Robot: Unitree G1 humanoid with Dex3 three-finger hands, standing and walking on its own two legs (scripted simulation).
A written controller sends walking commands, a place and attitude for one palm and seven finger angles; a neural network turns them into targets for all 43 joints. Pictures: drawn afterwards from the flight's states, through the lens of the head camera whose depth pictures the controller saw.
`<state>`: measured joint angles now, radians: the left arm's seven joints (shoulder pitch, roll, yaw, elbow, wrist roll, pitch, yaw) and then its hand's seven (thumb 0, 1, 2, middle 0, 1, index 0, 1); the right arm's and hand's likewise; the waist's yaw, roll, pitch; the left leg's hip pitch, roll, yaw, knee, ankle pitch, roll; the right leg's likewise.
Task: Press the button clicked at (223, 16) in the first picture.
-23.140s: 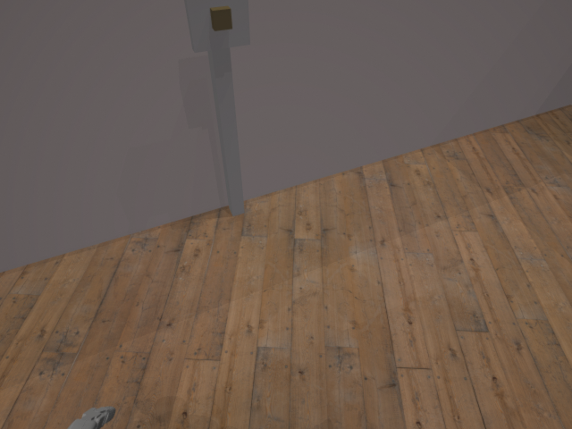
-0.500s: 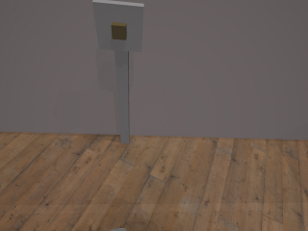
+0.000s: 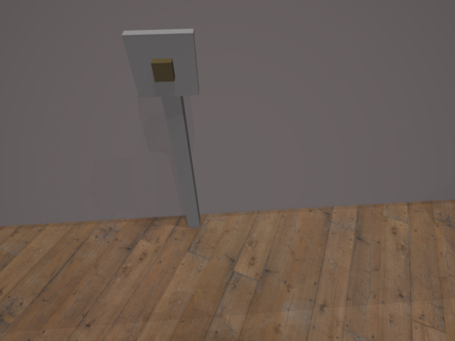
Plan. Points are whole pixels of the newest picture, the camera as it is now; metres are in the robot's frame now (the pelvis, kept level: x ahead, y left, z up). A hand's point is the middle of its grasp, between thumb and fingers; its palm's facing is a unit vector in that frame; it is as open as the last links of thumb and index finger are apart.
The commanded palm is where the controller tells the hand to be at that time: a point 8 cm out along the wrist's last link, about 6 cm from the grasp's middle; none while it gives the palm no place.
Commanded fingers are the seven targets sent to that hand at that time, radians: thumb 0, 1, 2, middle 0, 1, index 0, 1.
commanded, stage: let the arm hang, fingers relaxed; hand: left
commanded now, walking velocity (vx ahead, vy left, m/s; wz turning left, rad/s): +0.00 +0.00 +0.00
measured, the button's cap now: (163, 69) +0.75 +0.21 +0.12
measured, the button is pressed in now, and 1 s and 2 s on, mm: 0 0 0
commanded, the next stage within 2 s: stand and wait in 0.22 s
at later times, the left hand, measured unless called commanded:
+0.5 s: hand out of the picture +0.00 +0.16 -0.17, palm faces +0.03 -0.98 -0.22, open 7.4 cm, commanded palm none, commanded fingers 0.00 0.90 0.90 -0.20 -0.30 -0.20 -0.30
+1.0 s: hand out of the picture +0.02 +0.15 -0.17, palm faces +0.03 -0.98 -0.22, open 7.4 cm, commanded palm none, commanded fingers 0.00 0.90 0.90 -0.20 -0.30 -0.20 -0.30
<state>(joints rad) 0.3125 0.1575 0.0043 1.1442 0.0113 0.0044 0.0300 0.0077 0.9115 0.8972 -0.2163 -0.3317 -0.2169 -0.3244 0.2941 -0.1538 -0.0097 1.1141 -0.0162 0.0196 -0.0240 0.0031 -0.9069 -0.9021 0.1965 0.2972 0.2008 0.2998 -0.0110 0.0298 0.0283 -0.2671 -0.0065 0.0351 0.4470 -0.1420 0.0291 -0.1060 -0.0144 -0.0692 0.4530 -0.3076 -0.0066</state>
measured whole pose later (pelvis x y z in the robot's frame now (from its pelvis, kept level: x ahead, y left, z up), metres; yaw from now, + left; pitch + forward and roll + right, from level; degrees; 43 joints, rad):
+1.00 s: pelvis +0.03 -0.03 +0.00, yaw +0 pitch -2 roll +0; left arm 0.26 0.16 0.01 1.16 0.01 -0.01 0.04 0.01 0.91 0.90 -0.20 -0.30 -0.20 -0.30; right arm 0.23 -0.18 -0.01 1.14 -0.01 0.01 -0.04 0.00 -0.91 -0.90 0.20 0.30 0.20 0.30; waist -0.01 0.01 0.07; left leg -0.20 0.03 0.02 0.42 -0.17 -0.01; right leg -0.02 0.03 -0.08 0.36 -0.31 -0.04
